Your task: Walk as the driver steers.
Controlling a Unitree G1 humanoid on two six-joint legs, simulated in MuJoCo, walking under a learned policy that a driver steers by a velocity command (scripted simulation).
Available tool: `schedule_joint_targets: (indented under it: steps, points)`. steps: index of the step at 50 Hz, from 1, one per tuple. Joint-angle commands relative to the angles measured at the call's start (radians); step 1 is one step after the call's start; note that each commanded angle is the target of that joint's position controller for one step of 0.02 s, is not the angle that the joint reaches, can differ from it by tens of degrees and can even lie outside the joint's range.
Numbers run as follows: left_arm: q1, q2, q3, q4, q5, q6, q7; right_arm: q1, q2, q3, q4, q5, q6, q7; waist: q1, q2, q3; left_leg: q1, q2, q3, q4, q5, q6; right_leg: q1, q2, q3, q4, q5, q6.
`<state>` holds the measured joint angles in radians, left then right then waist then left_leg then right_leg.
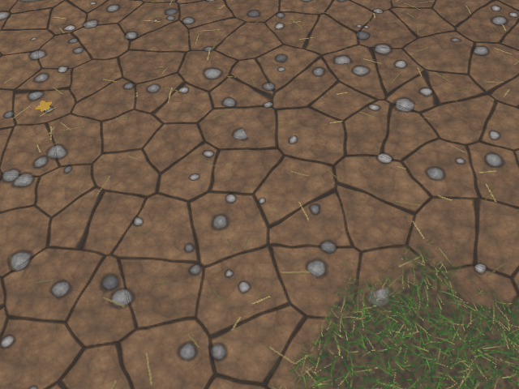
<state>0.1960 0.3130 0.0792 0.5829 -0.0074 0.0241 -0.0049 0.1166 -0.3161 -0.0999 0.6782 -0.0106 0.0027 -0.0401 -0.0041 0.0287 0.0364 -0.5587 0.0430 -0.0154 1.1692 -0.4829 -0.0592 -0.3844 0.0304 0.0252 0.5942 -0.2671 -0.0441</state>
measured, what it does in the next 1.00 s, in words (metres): walks ahead: left foot, then right foot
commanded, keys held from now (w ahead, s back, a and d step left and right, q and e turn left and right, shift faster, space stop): e+shift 0.06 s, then shift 0.62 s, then w+shift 0.32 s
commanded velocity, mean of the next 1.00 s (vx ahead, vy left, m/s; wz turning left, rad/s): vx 0.15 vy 0.00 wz -0.28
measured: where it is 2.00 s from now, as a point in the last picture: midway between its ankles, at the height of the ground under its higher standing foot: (339, 248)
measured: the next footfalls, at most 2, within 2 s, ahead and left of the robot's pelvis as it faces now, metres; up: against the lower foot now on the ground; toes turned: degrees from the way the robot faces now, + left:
left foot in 0.34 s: +0.11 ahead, +0.12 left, +0.00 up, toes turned -15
right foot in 0.62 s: +0.00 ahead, -0.13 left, +0.00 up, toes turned -10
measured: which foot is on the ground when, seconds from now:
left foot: up 0.00-0.32, down 0.34-0.70, up 0.72-0.94, down 0.96-1.00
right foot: down 0.00-0.34, up 0.36-0.60, down 0.62-0.96, up 0.98-1.00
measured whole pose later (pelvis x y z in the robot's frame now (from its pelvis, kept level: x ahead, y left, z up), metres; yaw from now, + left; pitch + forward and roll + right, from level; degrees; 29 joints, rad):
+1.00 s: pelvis +0.10 +0.03 -0.01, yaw -15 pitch +2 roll +0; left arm 0.39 0.29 0.07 0.76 0.03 -0.03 -0.01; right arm 0.24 -0.29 -0.06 0.69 -0.04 -0.07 0.03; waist 0.00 -0.04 -0.03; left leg -0.34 0.00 0.07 0.62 -0.32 0.05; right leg -0.25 -0.02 0.13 0.79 -0.48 -0.07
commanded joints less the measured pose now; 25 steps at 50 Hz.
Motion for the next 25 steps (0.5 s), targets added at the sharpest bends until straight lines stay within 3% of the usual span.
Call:
schedule_joint_targets:
  steps: [1, 3, 6, 12, 15, 16, 17, 18, 19, 20, 21, 23, 25]
  points:
    - [-0.068, 0.158, 0.045, -0.094, -0.012, -0.003, 0.029, -0.049, -0.077, -0.018, -0.091, -0.01, -0.022, -0.009, -0.02, -0.138, -0.16, -0.15, -0.024, -0.075, 0.002, 0.123, 0.005, 0.221, -0.219, 0.328, -0.214, 0.44, -0.175]
    - [-0.062, 0.159, 0.047, -0.095, -0.006, 0.003, 0.039, -0.029, -0.052, -0.01, -0.072, -0.004, -0.025, -0.002, -0.019, -0.125, -0.174, -0.113, -0.061, -0.077, -0.109, 0.174, -0.006, 0.21, -0.189, 0.329, -0.21, 0.391, -0.165]
    - [-0.058, 0.158, 0.045, -0.09, -0.007, 0.007, 0.049, -0.023, -0.034, 0.005, -0.052, 0.002, -0.021, 0.006, 0.0, -0.14, -0.19, -0.052, -0.066, -0.074, -0.259, 0.216, -0.02, 0.204, -0.185, 0.329, -0.186, 0.324, -0.156]
    - [-0.063, 0.144, 0.026, -0.079, 0.011, 0.014, 0.027, -0.035, -0.056, 0.007, -0.066, 0.008, -0.024, 0.024, 0.034, -0.193, -0.154, 0.083, -0.059, -0.058, -0.403, 0.144, 0.002, 0.141, -0.194, 0.419, -0.156, 0.301, -0.175]
    - [-0.094, 0.12, 0.011, -0.075, 0.002, 0.014, 0.023, 0.007, -0.043, 0.009, -0.064, 0.009, -0.04, 0.035, 0.0, -0.191, -0.144, 0.217, -0.058, -0.037, -0.614, 0.227, 0.037, 0.131, -0.163, 0.434, -0.118, 0.322, -0.151]
    - [-0.084, 0.102, 0.005, -0.069, 0.0, 0.013, 0.024, 0.025, -0.044, 0.009, -0.062, 0.001, -0.045, 0.038, -0.013, -0.172, -0.138, 0.309, -0.035, -0.052, -0.728, 0.362, 0.057, 0.1, -0.131, 0.422, -0.106, 0.253, -0.114]
    - [-0.044, 0.065, -0.006, -0.066, 0.014, 0.006, 0.026, 0.03, -0.093, 0.002, -0.075, -0.02, -0.048, 0.035, 0.01, -0.067, -0.153, 0.398, 0.089, -0.172, -0.764, 0.524, 0.098, 0.046, -0.068, 0.363, -0.026, 0.089, -0.054]
    - [0.021, 0.051, -0.008, -0.063, 0.016, -0.004, 0.023, -0.003, -0.147, -0.006, -0.075, -0.034, -0.042, 0.029, 0.085, 0.158, -0.133, 0.41, 0.226, -0.323, -0.784, 0.72, 0.227, -0.032, 0.067, 0.204, 0.099, -0.17, 0.014]
    - [-0.02, 0.093, 0.003, -0.067, 0.021, -0.011, 0.026, 0.007, -0.081, 0.01, -0.069, -0.035, -0.043, 0.027, 0.047, 0.222, -0.148, 0.36, 0.311, -0.434, -0.828, 0.677, 0.342, -0.032, 0.045, 0.149, 0.178, -0.282, 0.063]
    - [-0.064, 0.135, 0.019, -0.064, 0.01, -0.011, 0.028, 0.007, -0.061, 0.015, -0.074, -0.026, -0.044, 0.026, 0.013, 0.182, -0.132, 0.373, 0.298, -0.425, -0.832, 0.634, 0.35, -0.051, 0.021, 0.139, 0.277, -0.302, 0.087]
    - [-0.084, 0.128, 0.024, -0.056, 0.004, -0.005, 0.031, 0.015, -0.073, 0.012, -0.069, -0.017, -0.042, 0.021, 0.001, 0.142, -0.131, 0.394, 0.273, -0.393, -0.827, 0.608, 0.332, -0.086, 0.023, 0.129, 0.355, -0.314, 0.106]
    - [-0.055, 0.083, 0.018, -0.032, 0.003, 0.011, 0.029, -0.002, -0.083, 0.011, -0.068, 0.003, -0.036, 0.013, 0.009, 0.094, -0.113, 0.394, 0.233, -0.31, -0.808, 0.601, 0.292, -0.099, -0.001, 0.124, 0.408, -0.289, 0.133]
    - [-0.033, 0.009, -0.007, -0.01, 0.001, 0.012, 0.022, -0.03, -0.062, 0.017, -0.067, 0.002, -0.02, 0.015, 0.02, 0.104, -0.11, 0.366, 0.149, -0.193, -0.791, 0.613, 0.248, -0.023, -0.013, 0.053, 0.262, -0.25, 0.139]
Velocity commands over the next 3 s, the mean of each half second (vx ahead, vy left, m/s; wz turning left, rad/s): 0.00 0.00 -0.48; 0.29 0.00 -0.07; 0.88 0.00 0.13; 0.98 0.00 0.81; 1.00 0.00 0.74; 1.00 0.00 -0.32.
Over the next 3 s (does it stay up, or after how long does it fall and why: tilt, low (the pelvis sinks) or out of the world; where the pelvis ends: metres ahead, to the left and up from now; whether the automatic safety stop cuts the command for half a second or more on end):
stays up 1.70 0.33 0.01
